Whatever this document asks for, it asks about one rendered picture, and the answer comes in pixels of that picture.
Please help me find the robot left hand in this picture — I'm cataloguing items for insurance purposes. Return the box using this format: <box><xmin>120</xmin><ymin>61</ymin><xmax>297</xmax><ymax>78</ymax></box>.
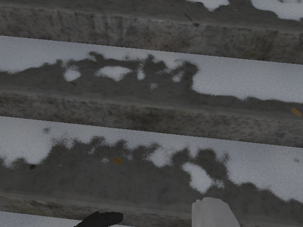
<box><xmin>74</xmin><ymin>211</ymin><xmax>123</xmax><ymax>227</ymax></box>

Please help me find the robot right thigh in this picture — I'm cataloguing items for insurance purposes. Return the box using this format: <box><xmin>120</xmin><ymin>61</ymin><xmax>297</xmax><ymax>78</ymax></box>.
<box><xmin>191</xmin><ymin>198</ymin><xmax>241</xmax><ymax>227</ymax></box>

